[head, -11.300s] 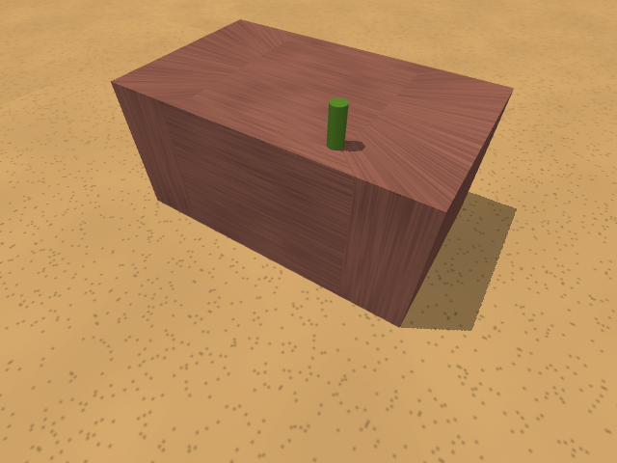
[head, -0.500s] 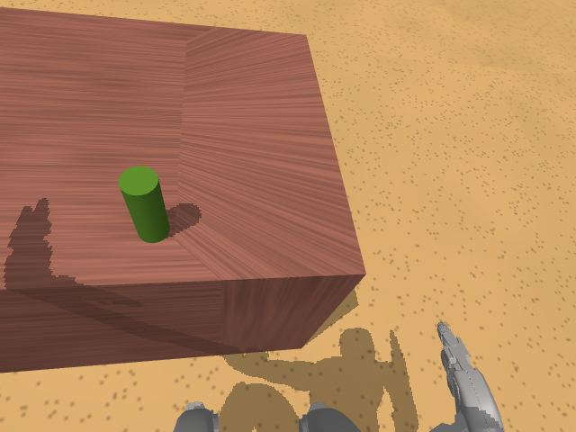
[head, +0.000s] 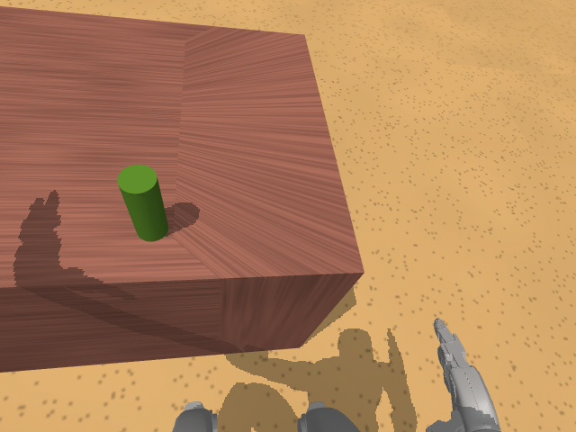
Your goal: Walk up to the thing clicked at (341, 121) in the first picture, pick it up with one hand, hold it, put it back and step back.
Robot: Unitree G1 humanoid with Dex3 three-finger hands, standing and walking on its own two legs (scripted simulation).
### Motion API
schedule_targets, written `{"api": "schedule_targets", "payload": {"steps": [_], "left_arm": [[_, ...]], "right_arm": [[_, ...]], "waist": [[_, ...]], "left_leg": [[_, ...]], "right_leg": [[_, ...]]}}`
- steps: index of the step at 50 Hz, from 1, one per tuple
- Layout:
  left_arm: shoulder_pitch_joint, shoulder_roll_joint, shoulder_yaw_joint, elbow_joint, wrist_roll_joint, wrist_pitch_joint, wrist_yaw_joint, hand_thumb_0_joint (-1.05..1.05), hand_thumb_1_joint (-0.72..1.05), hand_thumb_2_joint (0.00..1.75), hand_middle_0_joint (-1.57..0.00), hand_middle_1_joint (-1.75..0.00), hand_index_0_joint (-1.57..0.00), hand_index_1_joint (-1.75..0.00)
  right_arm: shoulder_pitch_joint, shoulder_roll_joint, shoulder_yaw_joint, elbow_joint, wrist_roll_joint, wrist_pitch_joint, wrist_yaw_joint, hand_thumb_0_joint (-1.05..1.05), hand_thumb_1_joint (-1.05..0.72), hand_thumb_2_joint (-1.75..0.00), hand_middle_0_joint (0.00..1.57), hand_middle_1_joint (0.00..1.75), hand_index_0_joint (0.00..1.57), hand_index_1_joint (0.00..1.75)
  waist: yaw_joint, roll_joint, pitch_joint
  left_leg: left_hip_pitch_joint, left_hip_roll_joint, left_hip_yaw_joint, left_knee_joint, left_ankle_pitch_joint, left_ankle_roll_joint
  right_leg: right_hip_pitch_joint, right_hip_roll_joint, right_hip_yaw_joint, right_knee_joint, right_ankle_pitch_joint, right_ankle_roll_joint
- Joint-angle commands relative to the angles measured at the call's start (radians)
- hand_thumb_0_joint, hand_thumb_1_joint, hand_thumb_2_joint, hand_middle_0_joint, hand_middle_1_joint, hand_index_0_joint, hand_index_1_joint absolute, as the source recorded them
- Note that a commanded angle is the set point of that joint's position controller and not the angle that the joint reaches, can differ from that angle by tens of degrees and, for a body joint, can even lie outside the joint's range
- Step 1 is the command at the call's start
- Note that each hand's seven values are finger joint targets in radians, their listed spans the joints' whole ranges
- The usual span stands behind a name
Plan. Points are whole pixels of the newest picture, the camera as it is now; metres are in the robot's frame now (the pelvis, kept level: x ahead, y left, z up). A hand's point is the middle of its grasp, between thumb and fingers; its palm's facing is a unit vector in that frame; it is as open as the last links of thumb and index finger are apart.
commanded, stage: approach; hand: left
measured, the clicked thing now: (145, 206) +0.47 +0.19 -0.03
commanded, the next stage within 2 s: close in in 0.16 s
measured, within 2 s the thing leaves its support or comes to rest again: neither
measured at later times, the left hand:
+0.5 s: hand (115, 211) +0.46 +0.23 -0.03, palm faces +0.11 -0.99 +0.06, open 17.5 cm
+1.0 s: hand (146, 210) +0.47 +0.18 -0.03, palm faces +0.09 -0.99 +0.05, open 17.6 cm
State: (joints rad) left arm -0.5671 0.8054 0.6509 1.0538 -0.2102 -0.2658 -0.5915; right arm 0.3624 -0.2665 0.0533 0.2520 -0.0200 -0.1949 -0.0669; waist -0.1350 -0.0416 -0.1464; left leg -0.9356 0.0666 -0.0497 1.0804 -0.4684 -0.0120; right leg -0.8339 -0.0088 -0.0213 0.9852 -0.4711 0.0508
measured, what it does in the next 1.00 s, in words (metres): stands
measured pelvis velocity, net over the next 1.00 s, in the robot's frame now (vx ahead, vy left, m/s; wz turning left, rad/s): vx -0.02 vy -0.01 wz -0.02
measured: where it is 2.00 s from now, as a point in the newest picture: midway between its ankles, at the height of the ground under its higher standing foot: outside the picture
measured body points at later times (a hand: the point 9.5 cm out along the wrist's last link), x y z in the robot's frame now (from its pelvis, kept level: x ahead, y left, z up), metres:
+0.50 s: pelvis -0.01 -0.01 -0.04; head +0.14 +0.06 +0.38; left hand +0.45 +0.28 -0.03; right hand +0.14 -0.28 -0.01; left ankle +0.02 +0.12 -0.67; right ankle +0.00 -0.16 -0.67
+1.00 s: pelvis -0.02 -0.01 -0.05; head +0.12 +0.05 +0.38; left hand +0.46 +0.24 -0.03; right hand +0.13 -0.28 -0.01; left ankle +0.02 +0.12 -0.67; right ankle +0.00 -0.16 -0.67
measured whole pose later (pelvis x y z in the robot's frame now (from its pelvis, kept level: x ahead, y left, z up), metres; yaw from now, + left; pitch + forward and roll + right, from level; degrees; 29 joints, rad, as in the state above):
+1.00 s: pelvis -0.02 -0.01 -0.05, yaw -1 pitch +24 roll -4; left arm -0.71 0.47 0.44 1.04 -0.08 -0.47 -0.15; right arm 0.45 -0.28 -0.05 -0.10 -0.07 -0.06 0.04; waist -0.25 -0.05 -0.14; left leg -1.20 0.07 -0.06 1.29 -0.51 -0.03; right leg -1.12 0.00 -0.02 1.23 -0.53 0.04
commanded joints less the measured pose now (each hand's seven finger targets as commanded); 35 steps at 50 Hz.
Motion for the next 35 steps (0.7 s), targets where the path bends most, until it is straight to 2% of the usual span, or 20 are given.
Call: {"api": "schedule_targets", "payload": {"steps": [1,3,5,6,7,9,12,14,15,16,17,18,20,21,22,25,27,31,33,35], "left_arm": [[-0.279,0.196,-0.050,-0.111,-0.029,-0.051,-0.001,0.00,-0.61,0.07,-0.06,-0.07,-0.04,-0.08],[-0.268,0.166,-0.069,-0.097,-0.030,-0.057,0.018,0.00,-0.61,0.08,-0.05,-0.07,-0.04,-0.08],[-0.271,0.139,-0.071,-0.104,-0.037,-0.075,0.038,0.00,-0.60,0.07,-0.05,-0.06,-0.04,-0.07],[-0.290,0.128,-0.067,-0.110,-0.043,-0.087,0.045,0.00,-0.61,0.07,-0.04,-0.06,-0.04,-0.07],[-0.300,0.105,-0.077,-0.128,-0.048,-0.104,0.054,0.00,-0.61,0.07,-0.04,-0.06,-0.04,-0.07],[-0.322,0.078,-0.081,-0.156,-0.044,-0.131,0.082,0.00,-0.61,0.06,-0.05,-0.05,-0.05,-0.06],[-0.380,0.068,-0.079,-0.230,-0.019,-0.182,0.141,0.00,-0.61,0.07,-0.05,-0.05,-0.04,-0.06],[-0.394,0.116,-0.041,-0.252,-0.002,-0.217,0.182,0.00,-0.59,0.05,-0.04,-0.04,-0.04,-0.05],[-0.416,0.115,-0.044,-0.296,0.004,-0.235,0.203,0.00,-0.59,0.06,-0.04,-0.05,-0.04,-0.05],[-0.405,0.146,-0.021,-0.286,0.019,-0.248,0.225,0.00,-0.56,0.06,-0.04,-0.05,-0.04,-0.05],[-0.420,0.129,-0.030,-0.323,0.027,-0.262,0.245,0.00,-0.58,0.06,-0.05,-0.05,-0.05,-0.06],[-0.423,0.153,-0.002,-0.323,0.038,-0.272,0.269,0.00,-0.55,0.07,-0.05,-0.05,-0.04,-0.06],[-0.418,0.100,-0.029,-0.361,0.056,-0.282,0.307,0.00,-0.54,0.07,-0.05,-0.04,-0.04,-0.05],[-0.396,0.088,-0.033,-0.357,0.066,-0.278,0.325,0.00,-0.51,0.07,-0.05,-0.05,-0.05,-0.05],[-0.374,0.029,-0.063,-0.359,0.069,-0.276,0.334,0.00,-0.51,0.07,-0.05,-0.04,-0.05,-0.05],[-0.310,-0.026,-0.100,-0.297,0.086,-0.253,0.354,0.00,-0.52,0.05,-0.05,-0.04,-0.05,-0.04],[-0.317,-0.107,-0.152,-0.245,0.080,-0.241,0.344,0.00,-0.55,0.04,-0.05,-0.04,-0.06,-0.04],[-0.339,-0.085,-0.123,-0.177,0.061,-0.235,0.353,0.00,-0.57,0.03,-0.05,-0.05,-0.07,-0.04],[-0.392,-0.107,-0.139,-0.174,0.055,-0.250,0.360,0.00,-0.54,0.03,-0.05,-0.05,-0.07,-0.03],[-0.425,-0.099,-0.144,-0.193,0.066,-0.265,0.381,0.00,-0.53,0.03,-0.05,-0.04,-0.06,-0.03]], "right_arm": [[-0.009,-0.136,-0.065,-0.149,0.009,-0.050,-0.012,0.00,0.56,-0.05,0.05,0.05,0.05,0.05],[0.021,-0.173,-0.100,-0.193,0.007,-0.047,-0.009,0.00,0.57,-0.04,0.05,0.05,0.05,0.05],[0.031,-0.174,-0.103,-0.239,0.008,-0.047,0.002,0.00,0.58,-0.04,0.05,0.05,0.05,0.05],[0.080,-0.173,-0.113,-0.196,0.006,-0.041,0.006,0.00,0.58,-0.04,0.05,0.05,0.05,0.05],[0.069,-0.174,-0.121,-0.215,0.006,-0.039,0.012,0.00,0.58,-0.04,0.05,0.05,0.05,0.05],[0.068,-0.200,-0.157,-0.245,0.000,-0.042,0.018,0.00,0.57,-0.04,0.05,0.05,0.05,0.05],[0.057,-0.185,-0.157,-0.309,-0.013,-0.035,0.031,0.00,0.56,-0.05,0.05,0.05,0.05,0.05],[0.057,-0.170,-0.139,-0.334,-0.021,-0.026,0.041,0.00,0.56,-0.05,0.05,0.05,0.05,0.05],[0.071,-0.175,-0.153,-0.338,-0.026,-0.018,0.047,0.00,0.55,-0.05,0.05,0.05,0.05,0.05],[0.069,-0.173,-0.156,-0.355,-0.028,-0.012,0.050,0.00,0.55,-0.05,0.05,0.05,0.05,0.05],[0.052,-0.203,-0.191,-0.377,-0.033,-0.010,0.052,0.00,0.54,-0.05,0.05,0.05,0.05,0.05],[0.067,-0.210,-0.207,-0.345,-0.041,-0.002,0.056,0.00,0.53,-0.05,0.05,0.05,0.05,0.05],[0.079,-0.199,-0.211,-0.379,-0.051,0.011,0.066,0.00,0.52,-0.06,0.05,0.05,0.05,0.05],[0.092,-0.186,-0.204,-0.362,-0.051,0.020,0.070,0.00,0.52,-0.06,0.05,0.05,0.05,0.05],[0.086,-0.173,-0.197,-0.400,-0.054,0.025,0.075,0.00,0.52,-0.06,0.05,0.05,0.05,0.05],[0.080,-0.141,-0.170,-0.377,-0.053,0.049,0.082,0.00,0.52,-0.06,0.05,0.05,0.05,0.05],[0.056,-0.121,-0.152,-0.377,-0.052,0.058,0.084,0.00,0.52,-0.05,0.05,0.05,0.05,0.05],[0.030,-0.160,-0.190,-0.459,-0.034,0.070,0.074,0.00,0.55,-0.04,0.05,0.05,0.05,0.05],[0.072,-0.167,-0.199,-0.443,-0.037,0.069,0.074,0.00,0.56,-0.04,0.05,0.05,0.05,0.05],[0.094,-0.189,-0.228,-0.496,-0.034,0.069,0.073,0.00,0.56,-0.04,0.05,0.05,0.05,0.05]], "waist": [[-0.008,0.245,-0.253],[-0.030,0.182,-0.251],[-0.040,0.157,-0.287],[-0.050,0.165,-0.296],[-0.045,0.174,-0.312],[-0.058,0.178,-0.355],[-0.050,0.214,-0.441],[-0.030,0.253,-0.491],[-0.031,0.302,-0.535],[-0.023,0.295,-0.553],[-0.026,0.328,-0.580],[-0.012,0.373,-0.583],[-0.014,0.418,-0.629],[-0.005,0.427,-0.613],[-0.014,0.413,-0.631],[-0.010,0.391,-0.571],[-0.034,0.344,-0.489],[-0.068,0.122,-0.401],[-0.090,0.114,-0.358],[-0.110,0.093,-0.387]], "left_leg": [[0.348,-0.020,-0.002,-0.163,0.235,-0.001],[0.321,-0.025,0.008,-0.146,0.202,0.010],[0.323,-0.028,0.013,-0.118,0.240,0.014],[0.328,-0.023,0.005,-0.102,0.280,0.013],[0.333,-0.025,0.008,-0.090,0.301,0.011],[0.364,-0.017,-0.004,-0.065,0.351,0.007],[0.378,-0.019,-0.005,-0.018,0.424,-0.001],[0.378,-0.019,-0.011,0.013,0.498,-0.007],[0.383,-0.022,-0.007,0.029,0.532,-0.008],[0.379,-0.026,-0.002,0.043,0.536,-0.005],[0.393,-0.023,-0.008,0.046,0.553,-0.012],[0.407,-0.019,-0.015,0.045,0.561,-0.021],[0.438,-0.016,-0.013,0.051,0.577,-0.024],[0.422,-0.019,-0.010,0.045,0.548,-0.023],[0.409,-0.021,-0.004,0.050,0.551,-0.020],[0.357,-0.015,-0.006,0.045,0.515,-0.018],[0.287,-0.010,-0.011,0.041,0.456,-0.015],[0.074,-0.023,0.013,0.049,0.237,0.026],[0.065,-0.023,0.016,0.045,0.171,0.027],[0.073,-0.028,0.017,0.041,0.125,0.029]], "right_leg": [[-0.056,0.038,-0.043,-0.092,0.155,-0.070],[-0.053,0.036,-0.038,-0.095,0.154,-0.065],[-0.042,0.033,-0.033,-0.083,0.196,-0.060],[-0.061,0.033,-0.036,-0.065,0.220,-0.060],[-0.063,0.032,-0.033,-0.054,0.230,-0.061],[-0.103,0.033,-0.035,-0.027,0.246,-0.062],[-0.111,0.030,-0.031,0.015,0.285,-0.063],[-0.098,0.030,-0.030,0.046,0.318,-0.064],[-0.088,0.028,-0.025,0.062,0.347,-0.067],[-0.072,0.027,-0.020,0.069,0.360,-0.064],[-0.083,0.029,-0.021,0.085,0.362,-0.068],[-0.108,0.030,-0.024,0.097,0.341,-0.072],[-0.111,0.034,-0.026,0.102,0.343,-0.075],[-0.105,0.035,-0.025,0.101,0.331,-0.075],[-0.083,0.036,-0.023,0.098,0.350,-0.075],[-0.098,0.041,-0.029,0.105,0.328,-0.075],[-0.130,0.044,-0.035,0.105,0.293,-0.075],[-0.053,0.036,0.007,0.064,0.257,-0.048],[-0.100,0.033,0.020,0.054,0.192,-0.045],[-0.097,0.030,0.030,0.046,0.153,-0.042]]}}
